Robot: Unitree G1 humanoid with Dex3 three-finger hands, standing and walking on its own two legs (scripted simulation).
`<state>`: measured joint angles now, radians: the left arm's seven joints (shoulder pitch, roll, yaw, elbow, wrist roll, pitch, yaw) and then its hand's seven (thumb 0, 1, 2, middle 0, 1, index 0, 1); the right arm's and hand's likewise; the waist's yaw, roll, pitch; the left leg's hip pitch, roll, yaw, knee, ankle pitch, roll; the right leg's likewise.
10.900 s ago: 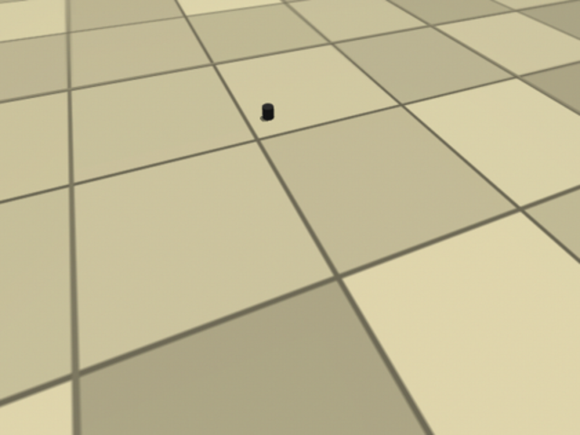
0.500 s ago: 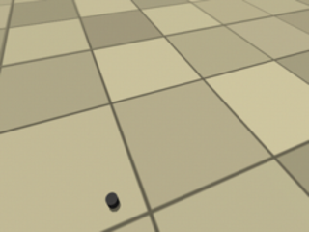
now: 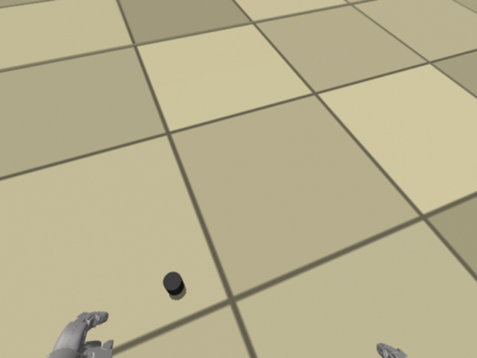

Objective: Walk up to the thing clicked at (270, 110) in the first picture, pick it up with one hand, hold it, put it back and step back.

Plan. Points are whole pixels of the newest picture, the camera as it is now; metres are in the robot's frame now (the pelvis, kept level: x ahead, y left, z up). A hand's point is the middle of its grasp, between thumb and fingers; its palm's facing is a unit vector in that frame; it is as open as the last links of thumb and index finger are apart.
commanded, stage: rise first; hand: left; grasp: from above
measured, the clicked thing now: (173, 283) +0.44 +0.26 -0.73
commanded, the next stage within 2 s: none
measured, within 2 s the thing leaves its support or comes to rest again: neither
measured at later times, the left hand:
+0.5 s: hand out of the picture +0.14 +0.26 -0.21, palm faces -0.15 -0.88 -0.46, open 14.0 cm
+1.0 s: hand (115, 349) +0.18 +0.29 -0.33, palm faces -0.40 -0.66 -0.64, open 14.1 cm
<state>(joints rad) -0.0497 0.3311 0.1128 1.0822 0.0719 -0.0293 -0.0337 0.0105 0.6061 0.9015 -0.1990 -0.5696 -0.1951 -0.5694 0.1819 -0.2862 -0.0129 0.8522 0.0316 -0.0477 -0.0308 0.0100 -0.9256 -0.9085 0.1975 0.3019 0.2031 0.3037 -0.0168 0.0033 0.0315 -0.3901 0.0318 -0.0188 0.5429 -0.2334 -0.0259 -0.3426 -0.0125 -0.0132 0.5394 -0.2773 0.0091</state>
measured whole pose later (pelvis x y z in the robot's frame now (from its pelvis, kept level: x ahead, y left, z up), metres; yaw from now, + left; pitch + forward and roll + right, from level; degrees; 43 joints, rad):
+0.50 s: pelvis +0.00 +0.01 -0.07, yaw -1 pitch +16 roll -2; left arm 0.20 0.30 0.13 0.56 0.25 0.15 0.02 0.00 -0.51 0.98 -0.08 -1.06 -0.08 -1.06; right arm 0.20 -0.24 -0.04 0.60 0.01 -0.12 -0.03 0.01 -0.90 -0.90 0.20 0.30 0.20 0.30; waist -0.02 0.01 -0.09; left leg -0.86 0.03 -0.03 1.07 -0.48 -0.01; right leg -0.80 -0.01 0.00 1.03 -0.51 0.03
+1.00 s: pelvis -0.02 +0.01 -0.18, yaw -1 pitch +28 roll -3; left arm 0.06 0.42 0.12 0.59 0.51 0.03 0.05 0.00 -0.53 0.96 -0.07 -1.08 -0.08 -1.07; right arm 0.11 -0.28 -0.04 0.56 0.00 -0.20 0.01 0.01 -0.90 -0.90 0.20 0.30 0.21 0.30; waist -0.03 0.01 -0.19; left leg -1.44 0.03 -0.05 1.57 -0.62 -0.02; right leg -1.37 -0.01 -0.01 1.55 -0.68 0.03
